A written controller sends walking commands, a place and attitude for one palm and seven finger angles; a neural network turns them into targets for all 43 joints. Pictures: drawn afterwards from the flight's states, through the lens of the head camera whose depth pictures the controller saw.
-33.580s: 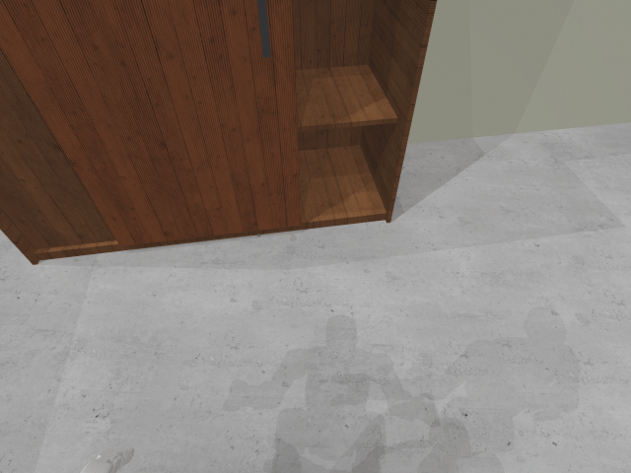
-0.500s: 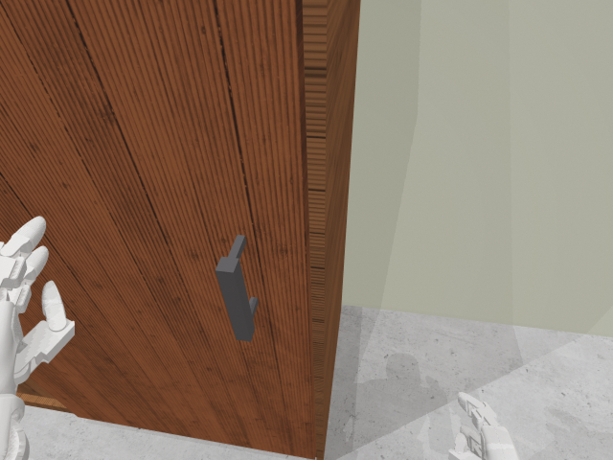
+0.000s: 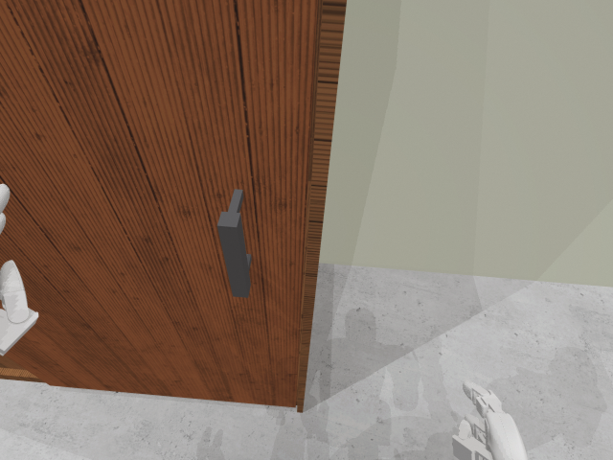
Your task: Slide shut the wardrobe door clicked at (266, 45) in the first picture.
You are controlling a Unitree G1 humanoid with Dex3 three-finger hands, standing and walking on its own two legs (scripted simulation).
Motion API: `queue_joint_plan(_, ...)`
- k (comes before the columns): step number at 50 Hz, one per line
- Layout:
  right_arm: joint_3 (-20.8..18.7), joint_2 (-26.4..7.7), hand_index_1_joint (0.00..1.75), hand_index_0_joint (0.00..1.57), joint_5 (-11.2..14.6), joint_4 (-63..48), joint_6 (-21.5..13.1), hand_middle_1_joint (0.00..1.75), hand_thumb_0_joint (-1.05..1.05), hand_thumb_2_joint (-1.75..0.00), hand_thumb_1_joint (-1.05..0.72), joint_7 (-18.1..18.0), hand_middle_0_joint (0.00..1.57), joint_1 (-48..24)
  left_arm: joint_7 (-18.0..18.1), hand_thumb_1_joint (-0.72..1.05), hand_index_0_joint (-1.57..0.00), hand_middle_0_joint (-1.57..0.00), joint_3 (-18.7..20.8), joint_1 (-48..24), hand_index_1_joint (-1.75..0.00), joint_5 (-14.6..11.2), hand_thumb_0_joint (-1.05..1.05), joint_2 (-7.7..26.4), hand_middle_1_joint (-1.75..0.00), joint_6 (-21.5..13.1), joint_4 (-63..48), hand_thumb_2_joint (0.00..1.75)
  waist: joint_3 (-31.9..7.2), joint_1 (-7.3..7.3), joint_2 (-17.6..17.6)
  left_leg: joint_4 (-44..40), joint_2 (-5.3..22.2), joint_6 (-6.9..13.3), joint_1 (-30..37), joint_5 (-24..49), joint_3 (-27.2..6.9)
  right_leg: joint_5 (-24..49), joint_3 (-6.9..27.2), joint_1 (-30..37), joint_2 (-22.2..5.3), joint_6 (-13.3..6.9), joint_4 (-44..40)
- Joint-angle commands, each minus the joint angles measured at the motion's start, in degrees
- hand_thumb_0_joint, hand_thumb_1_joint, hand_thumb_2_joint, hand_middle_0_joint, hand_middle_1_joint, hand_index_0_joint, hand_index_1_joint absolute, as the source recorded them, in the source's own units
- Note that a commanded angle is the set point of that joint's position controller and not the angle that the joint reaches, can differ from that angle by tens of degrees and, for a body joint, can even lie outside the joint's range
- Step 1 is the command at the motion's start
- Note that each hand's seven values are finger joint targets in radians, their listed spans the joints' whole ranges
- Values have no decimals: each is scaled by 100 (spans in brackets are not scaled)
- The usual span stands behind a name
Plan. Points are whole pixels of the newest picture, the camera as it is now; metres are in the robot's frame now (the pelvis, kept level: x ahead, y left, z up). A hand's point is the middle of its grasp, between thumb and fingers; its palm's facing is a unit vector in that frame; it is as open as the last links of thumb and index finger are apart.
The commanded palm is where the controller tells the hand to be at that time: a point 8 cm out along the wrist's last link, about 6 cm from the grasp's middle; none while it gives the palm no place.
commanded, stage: step back with the hand held close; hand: left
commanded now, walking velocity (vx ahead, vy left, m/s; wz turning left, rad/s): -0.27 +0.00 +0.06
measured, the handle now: (239, 246) +0.35 +0.12 +0.10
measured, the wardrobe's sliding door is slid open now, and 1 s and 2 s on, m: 0.00 0.00 0.00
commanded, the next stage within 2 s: stop stepping back and stand still in 0.80 s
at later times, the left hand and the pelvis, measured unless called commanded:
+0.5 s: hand out of the picture +0.14 +0.28 +0.17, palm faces +0.47 -0.75 -0.47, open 7.4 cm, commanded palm +0.07 +0.30 +0.18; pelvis -0.07 +0.00 -0.01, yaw +1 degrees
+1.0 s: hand out of the picture +0.03 +0.31 +0.16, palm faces +0.42 -0.83 -0.37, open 7.4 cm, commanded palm -0.04 +0.34 +0.18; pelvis -0.18 +0.04 +0.01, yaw +0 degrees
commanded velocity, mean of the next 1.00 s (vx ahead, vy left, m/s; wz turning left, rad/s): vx -0.29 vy -0.02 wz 0.02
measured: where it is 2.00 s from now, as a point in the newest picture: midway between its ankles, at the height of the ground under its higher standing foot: outside the picture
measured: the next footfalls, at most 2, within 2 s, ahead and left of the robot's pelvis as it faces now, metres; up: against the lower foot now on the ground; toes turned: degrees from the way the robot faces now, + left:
right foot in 0.34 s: -0.04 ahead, -0.13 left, +0.00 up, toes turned +5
left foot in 0.84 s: -0.07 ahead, +0.11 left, +0.00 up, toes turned +0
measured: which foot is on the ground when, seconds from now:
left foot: down 0.00-0.68, up 0.70-0.82, down 0.84-1.00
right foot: down 0.00-0.24, up 0.26-0.32, down 0.34-0.84, up 0.86-1.00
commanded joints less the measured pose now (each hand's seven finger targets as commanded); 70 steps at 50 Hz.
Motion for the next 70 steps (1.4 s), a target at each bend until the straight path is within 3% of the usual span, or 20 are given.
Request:
queue_joint_plan(1, -269, -831, 30, 20, -1, -847, -411, 30, 0, -90, -90, -52, 20, -470, 144, 90, -20, -20, 534, -296, -30, 22, 0, 680, -30, -350, -829, 90, -485, 5, 471, -1037, 824, 228, -1586, -1174, -875, 559, 426, 1237, -205, -140, 253)
queue_joint_plan(8, -227, -798, 30, 20, -38, -706, -620, 30, 0, -90, -90, -7, 20, -311, 265, 90, -20, -20, 391, -794, -30, 107, 0, 761, -30, -552, -1293, 90, -322, -125, -129, -115, 411, 104, -717, -1690, -870, -1666, 883, -513, -672, -440, -900)
queue_joint_plan(13, -236, -828, 30, 20, -75, -745, -815, 30, 0, -90, -90, -74, 20, -392, 327, 90, -20, -20, 821, -657, -30, 226, 0, 885, -30, -753, -1712, 90, -965, 16, 1471, -1737, 1516, 531, -2125, -2104, -2007, -52, -93, 1529, 222, -38, 1657)
queue_joint_plan(16, -295, -809, 30, 20, -86, -737, -879, 30, 0, -90, -90, -31, 20, -341, 252, 90, -20, -20, 975, -339, -30, 213, 0, 911, -30, -764, -1462, 90, -864, 34, 1245, -1508, 1558, 597, -2352, -2019, -1826, -409, -1, 1635, 275, -33, 1752)
queue_joint_plan(21, -252, -765, 30, 20, -130, -382, -949, 30, 0, -90, -90, 14, 20, -233, 105, 90, -20, -20, 633, -295, -30, 77, 0, 677, -30, -831, -1082, 90, -590, -65, 307, -238, 943, 161, -624, 695, -1122, 1122, 365, 363, -83, -227, -186)
queue_joint_plan(25, -306, -716, 30, 20, -60, -409, -827, 30, 0, -90, -90, 5, 20, -323, 126, 90, -20, -20, 438, -556, -30, -2, 0, 785, -30, -802, -1376, 90, -1839, -77, 90, 343, 824, -66, 1036, 2959, -625, 2388, 482, 74, -372, -166, 61)
queue_joint_plan(30, -253, -692, 30, 20, -79, -712, -697, 30, 0, -90, -90, -20, 20, -676, 107, 90, -20, -20, 941, 22, -30, -91, 0, 1164, -30, -812, -1780, 90, -1323, -1, 553, -358, 912, 104, -471, 23, -978, 135, 547, 350, -111, -212, 28)
queue_joint_plan(36, -331, -564, 30, 20, -140, -370, -534, 30, 0, -90, -90, 24, 20, -366, 305, 90, -20, -20, 938, 68, -30, -98, 0, 1100, -30, -739, -1430, 90, -611, -127, -666, 3176, 23, -426, 257, -994, -678, -1541, 1871, -2233, -1931, -1365, -1796)
queue_joint_plan(39, -158, -478, 30, 20, -108, -458, -518, 30, 0, -90, -90, -16, 20, -428, 290, 90, -20, -20, 714, -216, -30, -12, 0, 973, -30, -618, -1153, 90, -236, -246, -599, 776, 274, -337, 48, -510, -714, 377, 626, -1349, -1083, -683, -628)
queue_joint_plan(40, -152, -601, 30, 20, -59, -426, -567, 30, 0, -90, -90, -61, 20, -411, 278, 90, -20, -20, 627, -342, -30, -34, 0, 927, -30, -643, -1160, 90, -217, -287, 50, -675, 304, -307, 4, 101, -701, 513, 354, -934, -644, -428, 130)
queue_joint_plan(42, -288, -785, 30, 20, -140, -465, -755, 30, 0, -90, -90, -124, 20, -453, 279, 90, -20, -20, 597, -743, -30, 54, 0, 972, -30, -797, -1533, 90, -523, -140, 2107, -1262, 1901, 250, -521, 2896, -2335, -1338, 44, -569, 243, -189, 2308)
queue_joint_plan(45, -351, -684, 30, 20, -242, -287, -1016, 30, 0, -90, -90, -21, 20, -74, 221, 90, -20, -20, 628, -372, -30, -88, 0, 911, -30, -857, -1814, 90, -1618, -62, 1339, -714, 2006, 416, 853, 4282, -2063, -2006, 305, -1022, 223, -150, 3136)
queue_joint_plan(48, -397, -696, 30, 20, -74, -352, -1125, 30, 0, -90, -90, 163, 20, -45, 188, 90, -20, -20, 442, -250, -30, -45, 0, 735, -30, -725, -2473, 90, -1758, -111, 977, -768, 1698, 331, 1565, 3144, -1716, -1504, -35, -1065, 265, -63, 2712)
queue_joint_plan(53, -148, -555, 30, 20, -90, -357, -990, 30, 0, -90, -90, 136, 20, -424, 290, 90, -20, -20, 548, 229, -30, -63, 0, 761, -30, -264, -1946, 90, -817, -155, 1515, -2549, 1233, -176, 190, -2400, -1731, -1634, -620, 5, 518, -89, 1444)
queue_joint_plan(56, -132, -547, 30, 20, -171, -297, -801, 30, 0, -90, -90, 46, 20, -424, 304, 90, -20, -20, 604, 234, -30, -72, 0, 829, -30, -37, -1194, 90, -517, -112, 1912, -2908, 927, -760, -391, -2632, -1246, -1766, -1049, 1069, 811, -260, 157)
queue_joint_plan(58, -121, -518, 30, 20, -169, -246, -715, 30, 0, -90, -90, 28, 20, -383, 254, 90, -20, -20, 516, 144, -30, -75, 0, 832, -30, 17, -1020, 90, -631, -61, 1362, -2247, 620, -851, -348, -1957, -758, -1289, -951, 1667, 643, -414, -1084)
queue_joint_plan(60, -163, -535, 30, 20, -139, -214, -595, 30, 0, -90, -90, 38, 20, -249, 161, 90, -20, -20, 464, -7, -30, -72, 0, 958, -30, 35, -1098, 90, -909, -98, -279, 429, 37, -461, 224, -1014, -38, -532, -19, 859, -552, -804, -1794)
queue_joint_plan(61, -118, -534, 30, 20, -127, -227, -563, 30, 0, -90, -90, 57, 20, -297, 170, 90, -20, -20, 435, -36, -30, -115, 0, 962, -30, 74, -1174, 90, -850, -85, -894, 2017, -111, -346, 19, -713, -220, -745, 940, 72, -1473, -1188, -2106)
queue_joint_plan(64, -135, -566, 30, 20, -66, -210, -664, 30, 0, -90, -90, 113, 20, -356, 131, 90, -20, -20, 411, -1012, -30, -152, 0, 938, -30, -120, -1004, 90, -505, -155, -1582, 4305, 142, -355, -1806, -832, -417, -1134, 873, 393, -1926, -1442, -1885)
queue_joint_plan(70, -149, -557, 30, 20, -59, -190, -730, 30, 0, -90, -90, -167, 20, -524, 252, 90, -20, -20, 19, -1583, -30, 103, 0, 679, -30, -173, -981, 90, 179, -152, 183, 737, 473, -55, -92, -741, 16, -2474, 526, -606, -1426, -1227, -1424)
